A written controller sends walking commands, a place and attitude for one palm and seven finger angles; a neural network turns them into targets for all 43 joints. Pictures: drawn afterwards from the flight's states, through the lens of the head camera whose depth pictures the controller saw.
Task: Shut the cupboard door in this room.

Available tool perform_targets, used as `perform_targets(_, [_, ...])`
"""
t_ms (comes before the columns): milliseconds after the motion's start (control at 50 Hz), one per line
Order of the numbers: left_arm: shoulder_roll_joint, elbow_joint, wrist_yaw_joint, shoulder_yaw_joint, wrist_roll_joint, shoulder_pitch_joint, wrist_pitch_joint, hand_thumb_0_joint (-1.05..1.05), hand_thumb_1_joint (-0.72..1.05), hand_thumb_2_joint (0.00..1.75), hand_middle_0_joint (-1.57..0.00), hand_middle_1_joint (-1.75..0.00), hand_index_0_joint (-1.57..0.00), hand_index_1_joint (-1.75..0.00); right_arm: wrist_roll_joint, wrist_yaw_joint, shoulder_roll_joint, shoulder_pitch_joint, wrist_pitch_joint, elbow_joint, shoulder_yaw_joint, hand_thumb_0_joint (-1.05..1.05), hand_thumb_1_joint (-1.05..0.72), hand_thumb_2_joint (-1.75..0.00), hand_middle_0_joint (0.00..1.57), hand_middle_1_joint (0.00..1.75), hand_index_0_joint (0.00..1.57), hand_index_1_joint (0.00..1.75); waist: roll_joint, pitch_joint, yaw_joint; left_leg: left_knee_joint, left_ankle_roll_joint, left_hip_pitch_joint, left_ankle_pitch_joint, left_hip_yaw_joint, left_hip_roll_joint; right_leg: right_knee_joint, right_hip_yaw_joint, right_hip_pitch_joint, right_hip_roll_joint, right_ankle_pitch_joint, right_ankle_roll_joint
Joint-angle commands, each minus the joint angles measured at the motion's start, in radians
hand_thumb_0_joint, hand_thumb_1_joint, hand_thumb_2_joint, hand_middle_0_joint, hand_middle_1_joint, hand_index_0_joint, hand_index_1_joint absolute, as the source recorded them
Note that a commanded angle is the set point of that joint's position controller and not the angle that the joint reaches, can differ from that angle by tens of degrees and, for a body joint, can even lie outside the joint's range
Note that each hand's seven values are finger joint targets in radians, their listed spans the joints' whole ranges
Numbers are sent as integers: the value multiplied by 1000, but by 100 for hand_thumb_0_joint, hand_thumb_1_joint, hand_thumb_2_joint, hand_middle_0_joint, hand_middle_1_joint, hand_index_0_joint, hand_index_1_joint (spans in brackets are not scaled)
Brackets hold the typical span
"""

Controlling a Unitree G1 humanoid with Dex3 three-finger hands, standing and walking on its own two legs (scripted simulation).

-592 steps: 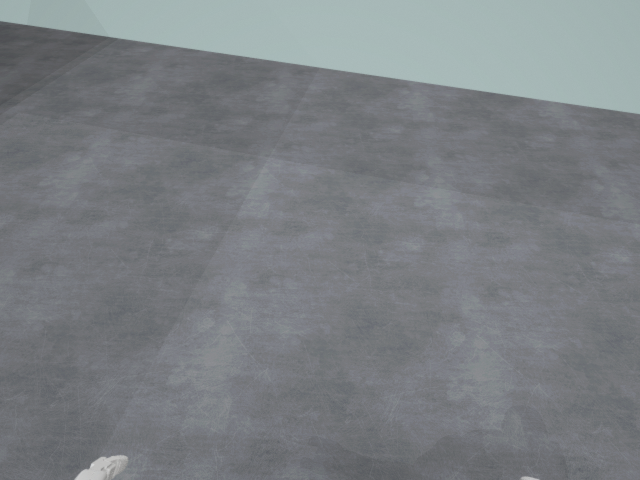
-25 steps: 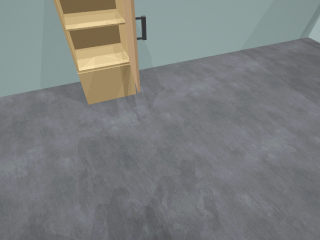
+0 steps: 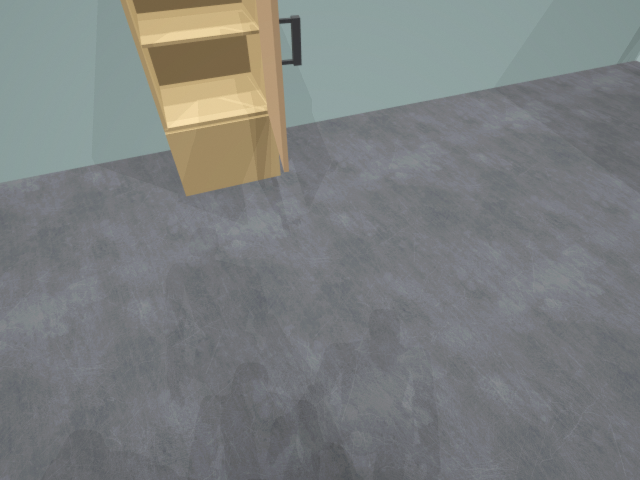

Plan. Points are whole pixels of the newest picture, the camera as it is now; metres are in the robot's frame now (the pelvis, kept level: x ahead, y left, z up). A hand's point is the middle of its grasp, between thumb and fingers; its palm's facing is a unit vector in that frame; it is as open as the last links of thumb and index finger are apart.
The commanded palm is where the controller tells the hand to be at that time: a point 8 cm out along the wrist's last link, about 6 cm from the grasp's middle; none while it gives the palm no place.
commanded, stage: stand and wait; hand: left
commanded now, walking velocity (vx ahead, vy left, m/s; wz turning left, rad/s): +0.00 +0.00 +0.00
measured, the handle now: (289, 41) +1.20 +0.16 +0.03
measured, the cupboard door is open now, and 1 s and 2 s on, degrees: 83 83 83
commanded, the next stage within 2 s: turn or walk to find it in 0.28 s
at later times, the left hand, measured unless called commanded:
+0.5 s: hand out of the picture +0.01 +0.17 -0.18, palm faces +0.12 -0.97 -0.19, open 7.4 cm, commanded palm none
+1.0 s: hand out of the picture +0.05 +0.16 -0.15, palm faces +0.21 -0.94 -0.26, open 7.4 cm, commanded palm none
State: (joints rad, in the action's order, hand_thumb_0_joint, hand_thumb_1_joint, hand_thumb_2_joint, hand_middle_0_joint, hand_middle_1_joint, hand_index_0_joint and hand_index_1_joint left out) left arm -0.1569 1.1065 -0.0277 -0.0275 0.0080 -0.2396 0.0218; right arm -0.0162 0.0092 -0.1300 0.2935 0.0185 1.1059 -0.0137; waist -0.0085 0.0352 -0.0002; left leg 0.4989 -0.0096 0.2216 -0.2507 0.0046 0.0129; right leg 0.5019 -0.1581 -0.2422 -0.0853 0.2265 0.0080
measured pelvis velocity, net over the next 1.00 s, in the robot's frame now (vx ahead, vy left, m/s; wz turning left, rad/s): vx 0.01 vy -0.04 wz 0.20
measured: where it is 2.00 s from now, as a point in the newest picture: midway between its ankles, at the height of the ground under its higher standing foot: outside the picture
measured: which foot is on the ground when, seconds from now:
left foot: down 0.00-0.90, up 0.92-1.00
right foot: down 0.00-0.64, up 0.66-0.86, down 0.88-1.00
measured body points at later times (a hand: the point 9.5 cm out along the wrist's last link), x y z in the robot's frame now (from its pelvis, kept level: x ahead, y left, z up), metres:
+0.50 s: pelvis +0.01 -0.01 -0.01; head +0.03 +0.00 +0.44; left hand +0.01 +0.22 -0.16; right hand +0.03 -0.23 -0.16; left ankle +0.01 +0.13 -0.74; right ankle +0.03 -0.12 -0.74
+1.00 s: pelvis +0.01 -0.04 +0.00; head +0.02 -0.07 +0.45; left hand +0.04 +0.21 -0.13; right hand +0.08 -0.27 -0.17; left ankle -0.01 +0.11 -0.71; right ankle +0.00 -0.13 -0.74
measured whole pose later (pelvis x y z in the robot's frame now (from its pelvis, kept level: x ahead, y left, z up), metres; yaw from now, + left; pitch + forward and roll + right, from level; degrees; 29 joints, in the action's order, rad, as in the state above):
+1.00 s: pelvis +0.01 -0.04 +0.00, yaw +11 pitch -1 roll +2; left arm -0.16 1.03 -0.02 -0.02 0.01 -0.19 0.00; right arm -0.02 0.01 -0.20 0.25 0.04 1.06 -0.05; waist -0.03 0.01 -0.02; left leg 0.71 -0.02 0.32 -0.42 -0.06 -0.02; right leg 0.53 -0.08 -0.18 -0.03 0.34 -0.04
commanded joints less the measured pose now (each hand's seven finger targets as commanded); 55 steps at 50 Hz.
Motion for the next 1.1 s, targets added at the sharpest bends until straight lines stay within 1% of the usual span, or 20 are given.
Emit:
perform_targets(0, [-123,-44,-10,-27,6,-53,-12,0,90,90,-20,-30,-20,-30,-2,10,-101,32,-8,-49,-28,0,-90,-90,20,30,20,30,53,58,14,-66,27,140,-23,-50,56,-141,119,3,-107,170,-18])
perform_targets(40, [-119,-47,-10,-26,7,-45,-13,0,90,90,-20,-30,-20,-30,-2,10,-94,52,-8,-46,-28,0,-90,-90,20,30,20,30,67,37,4,-44,25,102,-12,-40,53,-148,121,-22,-113,183,-24])
perform_targets(180, [-85,-30,-8,-13,5,-66,-23,0,90,90,-20,-30,-20,-30,1,15,-103,32,-28,-37,-22,0,-90,-90,20,30,20,30,-55,11,17,-127,38,96,68,-102,97,-85,78,48,-52,28,1])
perform_targets(340, [-110,-24,-10,-23,3,-65,-21,0,90,90,-20,-30,-20,-30,4,16,-116,23,-20,-43,-24,0,-90,-90,20,30,20,30,-22,36,17,-86,26,135,126,-84,84,-83,68,85,-77,-2,-6])
perform_targets(440, [-151,-61,-11,-48,9,-36,-11,0,90,90,-20,-30,-20,-30,-1,12,-117,22,-3,-78,-38,0,-90,-90,20,30,20,30,97,19,11,67,18,170,60,-24,52,-134,101,51,-184,91,-55])
perform_targets(520, [-178,-114,-9,-62,15,30,-7,0,90,90,-20,-30,-20,-30,-6,4,-123,31,4,-99,-52,0,-90,-90,20,30,20,30,100,-9,-8,157,12,128,7,-10,61,-117,88,-28,-242,135,-77])
perform_targets(560, [-168,-137,-7,-64,14,61,0,0,90,90,-20,-30,-20,-30,-9,1,-143,25,2,-115,-56,0,-90,-90,20,30,20,30,5,14,-14,71,33,155,30,-89,94,-29,35,-69,-179,188,-41])
perform_targets(580, [-145,-141,-4,-59,10,65,2,0,90,90,-20,-30,-20,-30,-11,2,-160,31,-4,-120,-55,0,-90,-90,20,30,20,30,-91,23,-21,-36,57,177,59,-196,124,68,3,-67,-101,180,-8])
perform_targets(600, [-115,-148,-2,-52,4,63,2,0,90,90,-20,-30,-20,-30,-15,7,-197,34,-13,-126,-58,0,-90,-90,20,30,20,30,-217,23,-22,-170,103,194,85,-378,188,212,-16,-58,-3,160,25])
perform_targets(620, [-98,-159,-3,-44,7,68,1,0,90,90,-20,-30,-20,-30,-13,16,-220,35,-21,-125,-63,0,-90,-90,20,30,20,30,-269,6,-22,-223,161,133,188,-479,238,337,27,-108,39,236,26])
perform_targets(640, [-98,-162,-3,-41,8,76,0,0,90,90,-20,-30,-20,-30,-12,24,-222,45,-28,-121,-65,0,-90,-90,20,30,20,30,-267,-11,-26,-224,200,76,264,-500,261,425,85,-159,30,320,18])
perform_targets(680, [-96,-154,-2,-34,7,68,-5,0,90,90,-20,-30,-20,-30,-13,32,-213,24,-33,-116,-61,0,-90,-90,20,30,20,30,-228,-62,-14,-173,222,-26,392,-452,253,465,140,-205,27,325,18])
perform_targets(740, [-82,-146,4,-19,0,62,-15,0,90,90,-20,-30,-20,-30,-16,35,-214,15,-31,-112,-59,0,-90,-90,20,30,20,30,-158,-110,-9,-118,207,-120,538,-374,210,320,140,-176,44,293,27])
perform_targets(780, [-79,-127,2,-12,-6,25,-21,0,90,90,-20,-30,-20,-30,-13,32,-212,9,-28,-103,-59,0,-90,-90,20,30,20,30,-128,-127,5,-95,171,-106,539,-323,173,121,127,-59,60,195,30])
perform_targets(820, [-101,-93,-3,-10,-4,-41,-34,0,90,90,-20,-30,-20,-30,0,27,-195,5,-27,-91,-56,0,-90,-90,20,30,20,30,-63,-145,26,-31,96,-44,405,-257,106,-146,122,127,46,-52,32])
perform_targets(860, [-197,-82,-12,-21,7,-45,-48,0,90,90,-20,-30,-20,-30,12,18,-113,-11,-30,-106,-38,0,-90,-90,20,30,20,30,192,-78,17,42,1,179,23,-112,-3,-181,344,231,-177,-254,-35])
perform_targets(880, [-225,-100,-9,-24,7,-12,-44,0,90,90,-20,-30,-20,-30,8,16,-120,-30,-20,-116,-41,0,-90,-90,20,30,20,30,217,-22,15,74,-10,176,-145,-78,-15,-197,374,128,-263,-240,-106])
perform_targets(920, [-221,-125,-8,-38,9,39,-36,0,90,90,-20,-30,-20,-30,-3,15,-147,-56,8,-110,-53,0,-90,-90,20,30,20,30,280,67,19,245,-10,183,-218,-74,5,-242,373,-1,-261,-115,-155])
perform_targets(980, [-185,-118,-7,-28,11,24,-33,0,90,90,-20,-30,-20,-30,0,9,-129,-63,16,-91,-54,0,-90,-90,20,30,20,30,142,109,6,423,-14,215,-210,-32,11,-189,270,6,-232,-347,-165])
perform_targets(1080, [-197,-119,-12,-39,18,-41,-37,0,90,90,-20,-30,-20,-30,7,-1,-133,-115,22,-111,-57,0,-90,-90,20,30,20,30,147,27,27,469,-37,230,-212,4,17,-130,192,122,-236,-551,-159])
